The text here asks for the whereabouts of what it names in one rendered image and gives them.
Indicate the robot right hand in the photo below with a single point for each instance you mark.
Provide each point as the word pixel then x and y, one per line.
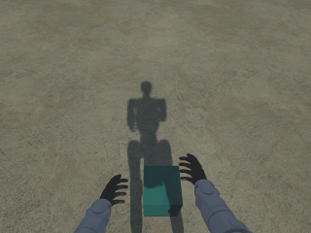
pixel 195 171

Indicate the robot left forearm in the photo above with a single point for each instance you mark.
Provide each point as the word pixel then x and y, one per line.
pixel 97 217

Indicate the carton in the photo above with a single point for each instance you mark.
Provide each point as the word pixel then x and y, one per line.
pixel 162 191

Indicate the robot left hand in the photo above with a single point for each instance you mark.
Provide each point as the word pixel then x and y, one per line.
pixel 109 191

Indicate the robot right forearm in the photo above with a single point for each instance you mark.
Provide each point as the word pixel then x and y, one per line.
pixel 216 214

